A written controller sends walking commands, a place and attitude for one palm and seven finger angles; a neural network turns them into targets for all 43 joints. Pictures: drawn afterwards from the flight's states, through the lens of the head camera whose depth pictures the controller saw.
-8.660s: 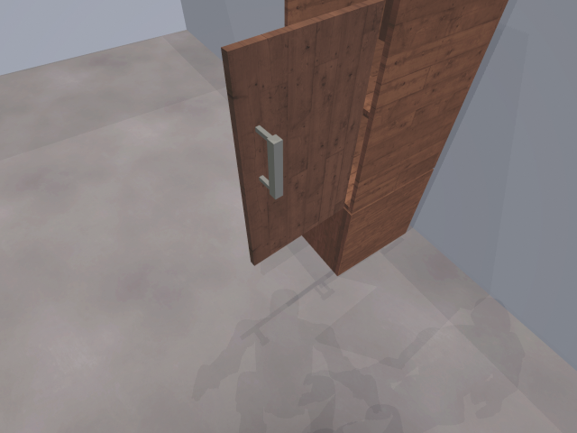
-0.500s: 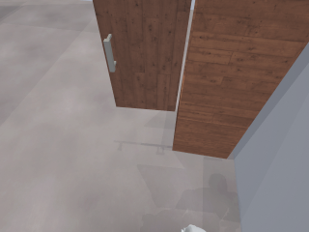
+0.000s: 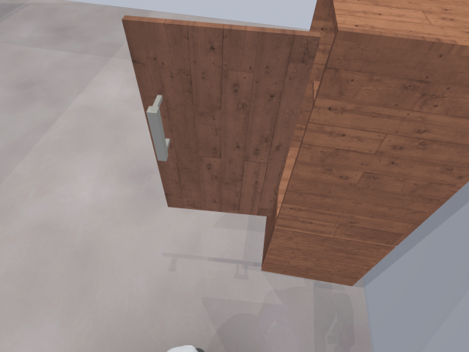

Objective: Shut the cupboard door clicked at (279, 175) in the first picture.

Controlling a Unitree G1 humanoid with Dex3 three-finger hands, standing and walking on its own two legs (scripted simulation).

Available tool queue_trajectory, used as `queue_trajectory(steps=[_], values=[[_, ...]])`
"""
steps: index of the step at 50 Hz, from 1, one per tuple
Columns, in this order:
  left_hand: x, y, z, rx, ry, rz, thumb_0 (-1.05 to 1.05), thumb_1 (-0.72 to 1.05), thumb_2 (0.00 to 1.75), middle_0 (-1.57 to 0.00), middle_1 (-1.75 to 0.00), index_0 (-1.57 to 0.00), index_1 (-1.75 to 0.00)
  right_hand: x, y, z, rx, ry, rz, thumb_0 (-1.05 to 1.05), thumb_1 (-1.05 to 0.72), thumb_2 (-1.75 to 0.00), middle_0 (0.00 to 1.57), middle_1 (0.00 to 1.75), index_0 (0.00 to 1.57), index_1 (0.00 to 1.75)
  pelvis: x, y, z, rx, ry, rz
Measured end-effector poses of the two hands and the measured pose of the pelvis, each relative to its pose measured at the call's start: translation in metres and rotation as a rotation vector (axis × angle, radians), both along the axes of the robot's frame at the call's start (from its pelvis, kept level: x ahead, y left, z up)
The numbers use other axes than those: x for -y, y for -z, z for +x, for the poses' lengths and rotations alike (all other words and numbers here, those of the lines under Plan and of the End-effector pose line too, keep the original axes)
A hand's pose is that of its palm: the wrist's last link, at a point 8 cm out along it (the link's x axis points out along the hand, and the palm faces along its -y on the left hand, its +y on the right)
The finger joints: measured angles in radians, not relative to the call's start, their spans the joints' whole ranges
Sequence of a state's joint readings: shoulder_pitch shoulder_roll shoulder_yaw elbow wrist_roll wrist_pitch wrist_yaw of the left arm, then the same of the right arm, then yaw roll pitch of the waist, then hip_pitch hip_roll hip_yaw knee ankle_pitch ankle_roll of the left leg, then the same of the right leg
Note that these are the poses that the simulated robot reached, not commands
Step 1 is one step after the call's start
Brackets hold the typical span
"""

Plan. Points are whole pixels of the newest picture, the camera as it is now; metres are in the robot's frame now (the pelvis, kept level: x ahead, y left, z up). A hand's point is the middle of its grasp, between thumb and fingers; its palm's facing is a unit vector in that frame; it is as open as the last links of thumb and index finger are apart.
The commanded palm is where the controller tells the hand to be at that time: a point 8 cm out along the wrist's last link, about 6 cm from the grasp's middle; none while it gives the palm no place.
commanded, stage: come to a stop and stand still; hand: left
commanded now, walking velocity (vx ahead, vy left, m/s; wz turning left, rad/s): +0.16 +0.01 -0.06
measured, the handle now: (160, 129) +0.54 +0.22 +0.04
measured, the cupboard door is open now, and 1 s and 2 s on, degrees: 94 94 94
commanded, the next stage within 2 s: none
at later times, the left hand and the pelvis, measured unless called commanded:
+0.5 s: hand (142, 344) +0.15 +0.19 -0.16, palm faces +0.00 -0.97 -0.23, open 7.3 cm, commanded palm none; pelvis +0.07 +0.00 +0.00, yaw -1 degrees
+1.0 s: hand out of the picture +0.09 +0.21 -0.16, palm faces -0.02 -0.98 -0.22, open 7.3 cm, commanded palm none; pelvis +0.06 +0.02 +0.01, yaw -1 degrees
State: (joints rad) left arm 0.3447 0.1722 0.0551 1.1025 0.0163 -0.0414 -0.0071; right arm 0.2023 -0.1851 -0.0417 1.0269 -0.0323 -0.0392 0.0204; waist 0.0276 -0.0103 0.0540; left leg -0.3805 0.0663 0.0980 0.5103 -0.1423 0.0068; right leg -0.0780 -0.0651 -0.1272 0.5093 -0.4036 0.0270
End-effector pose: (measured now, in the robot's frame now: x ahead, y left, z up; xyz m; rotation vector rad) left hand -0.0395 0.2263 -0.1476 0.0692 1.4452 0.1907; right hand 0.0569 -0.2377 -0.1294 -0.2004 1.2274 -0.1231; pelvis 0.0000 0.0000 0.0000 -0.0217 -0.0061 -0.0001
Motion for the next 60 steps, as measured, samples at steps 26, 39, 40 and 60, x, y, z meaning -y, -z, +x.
queue_trajectory(steps=[26,39,40,60], values=[[-0.01,-0.018,0.186,0.195,0.13,0.078,0.0,0.91,0.9,-0.2,-0.29,-0.2,-0.3,0.004,0.006,0.056,-0.096,0.12,-0.014,0.0,-0.91,-0.9,0.2,0.3,0.2,0.3,-0.002,-0.005,0.072,-0.018,0.021,0.03],[-0.028,-0.005,0.159,0.13,0.078,0.027,0.0,0.91,0.9,-0.2,-0.29,-0.2,-0.3,-0.031,-0.003,0.045,-0.094,0.057,-0.031,0.0,-0.92,-0.9,0.2,0.3,0.2,0.3,-0.021,-0.007,0.067,-0.008,0.016,0.026],[-0.028,-0.006,0.155,0.124,0.077,0.029,0.01,0.91,0.9,-0.2,-0.29,-0.2,-0.3,-0.031,-0.002,0.043,-0.095,0.057,-0.027,0.0,-0.92,-0.9,0.2,0.3,0.2,0.3,-0.021,-0.008,0.067,-0.007,0.015,0.029],[-0.052,-0.034,0.128,0.23,0.151,0.165,0.01,0.91,0.9,-0.2,-0.29,-0.21,-0.3,0.023,-0.012,0.046,0.078,0.044,-0.072,0.01,-0.91,-0.9,0.2,0.3,0.2,0.3,-0.009,-0.007,0.037,0.038,0.013,0.023]])
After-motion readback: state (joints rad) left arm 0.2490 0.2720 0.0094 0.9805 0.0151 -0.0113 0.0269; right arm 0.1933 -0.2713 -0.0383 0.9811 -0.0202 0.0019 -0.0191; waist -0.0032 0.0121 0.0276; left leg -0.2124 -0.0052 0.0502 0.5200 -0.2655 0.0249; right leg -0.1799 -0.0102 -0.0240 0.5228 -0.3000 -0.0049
